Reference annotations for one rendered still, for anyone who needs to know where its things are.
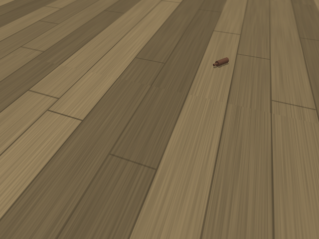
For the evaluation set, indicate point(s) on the bottle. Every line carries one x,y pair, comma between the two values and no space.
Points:
221,62

